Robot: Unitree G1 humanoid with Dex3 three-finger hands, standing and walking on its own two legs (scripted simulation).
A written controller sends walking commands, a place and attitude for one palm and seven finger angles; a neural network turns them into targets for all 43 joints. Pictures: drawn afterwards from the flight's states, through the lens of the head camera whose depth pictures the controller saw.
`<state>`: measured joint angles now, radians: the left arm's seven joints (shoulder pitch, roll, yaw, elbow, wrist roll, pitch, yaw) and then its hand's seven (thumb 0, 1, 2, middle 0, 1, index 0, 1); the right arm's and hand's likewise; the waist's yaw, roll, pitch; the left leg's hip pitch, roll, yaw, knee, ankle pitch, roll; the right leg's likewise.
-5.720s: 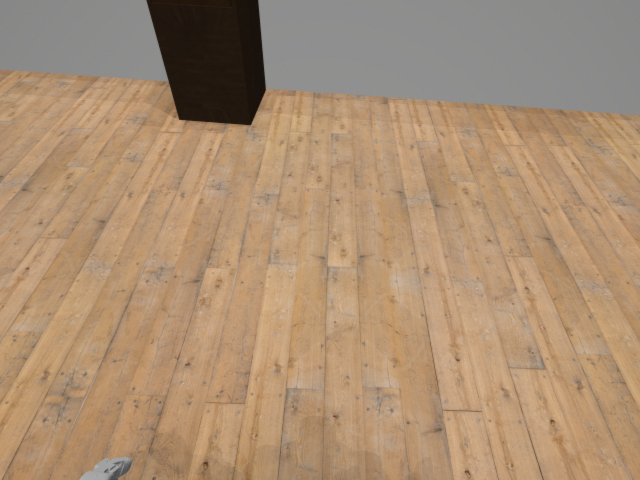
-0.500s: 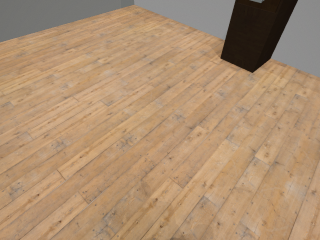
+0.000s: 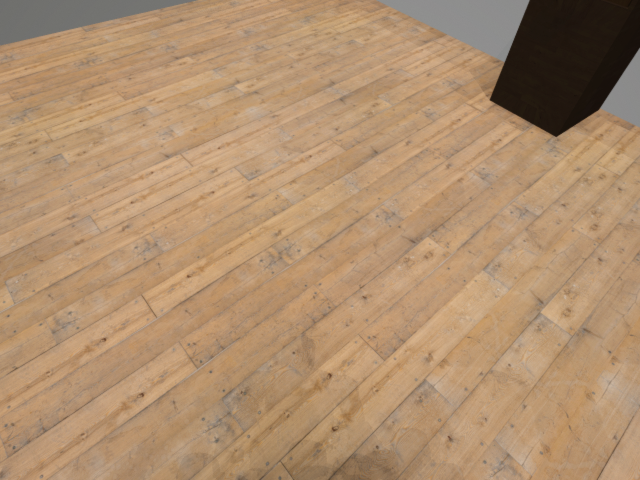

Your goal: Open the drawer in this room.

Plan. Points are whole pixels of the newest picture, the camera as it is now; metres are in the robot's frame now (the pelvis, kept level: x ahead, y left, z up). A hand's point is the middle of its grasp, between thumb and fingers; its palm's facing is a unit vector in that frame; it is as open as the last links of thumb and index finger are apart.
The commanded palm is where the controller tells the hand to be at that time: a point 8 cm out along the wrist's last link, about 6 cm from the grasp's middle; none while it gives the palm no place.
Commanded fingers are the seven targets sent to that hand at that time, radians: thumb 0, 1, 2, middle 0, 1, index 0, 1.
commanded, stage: stand and wait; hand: left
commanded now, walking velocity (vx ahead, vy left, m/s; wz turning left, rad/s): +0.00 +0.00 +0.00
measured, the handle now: out of the picture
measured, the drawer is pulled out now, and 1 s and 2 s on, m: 0.00 0.00 0.00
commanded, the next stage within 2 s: turn or walk to find it in 0.60 s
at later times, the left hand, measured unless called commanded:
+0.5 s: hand out of the picture +0.03 +0.16 -0.16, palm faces +0.06 -0.97 -0.23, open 7.3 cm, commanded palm none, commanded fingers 0.00 0.90 0.90 -0.20 -0.30 -0.20 -0.30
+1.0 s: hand out of the picture +0.00 +0.15 -0.17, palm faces +0.03 -0.98 -0.18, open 7.4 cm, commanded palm none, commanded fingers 0.00 0.90 0.90 -0.20 -0.30 -0.20 -0.30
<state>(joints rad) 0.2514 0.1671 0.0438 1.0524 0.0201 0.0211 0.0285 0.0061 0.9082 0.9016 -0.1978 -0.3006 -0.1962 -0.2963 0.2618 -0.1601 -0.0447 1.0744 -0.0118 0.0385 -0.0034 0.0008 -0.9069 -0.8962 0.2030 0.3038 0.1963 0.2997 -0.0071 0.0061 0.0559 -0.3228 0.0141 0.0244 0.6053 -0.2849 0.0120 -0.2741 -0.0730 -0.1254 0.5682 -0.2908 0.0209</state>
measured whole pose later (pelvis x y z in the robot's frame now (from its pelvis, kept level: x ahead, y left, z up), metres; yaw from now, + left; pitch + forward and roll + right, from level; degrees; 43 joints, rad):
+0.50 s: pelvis +0.01 -0.03 +0.01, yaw +2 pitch -1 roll +1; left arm 0.25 0.15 0.00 1.09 0.01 -0.01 0.03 0.01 0.92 0.90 -0.20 -0.30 -0.20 -0.30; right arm 0.22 -0.18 -0.02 1.09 -0.01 0.01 -0.02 0.00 -0.91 -0.90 0.20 0.30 0.20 0.30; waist -0.01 0.03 0.01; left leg -0.22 0.00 -0.01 0.45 -0.21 -0.02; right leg -0.15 -0.01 -0.04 0.48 -0.31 -0.02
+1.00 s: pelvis +0.00 -0.03 +0.01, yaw -1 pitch -2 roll -1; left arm 0.27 0.15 0.03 1.11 0.01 0.03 0.01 0.01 0.91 0.90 -0.20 -0.30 -0.20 -0.30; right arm 0.22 -0.17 -0.03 1.11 -0.01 0.03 -0.04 0.00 -0.91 -0.90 0.20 0.30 0.20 0.30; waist 0.00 0.02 0.07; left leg -0.25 0.06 0.03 0.53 -0.25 -0.03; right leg -0.17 0.04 0.01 0.49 -0.29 -0.03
